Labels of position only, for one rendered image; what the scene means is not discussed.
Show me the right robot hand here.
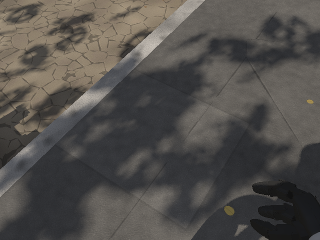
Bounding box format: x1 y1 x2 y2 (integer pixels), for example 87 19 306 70
250 179 320 240

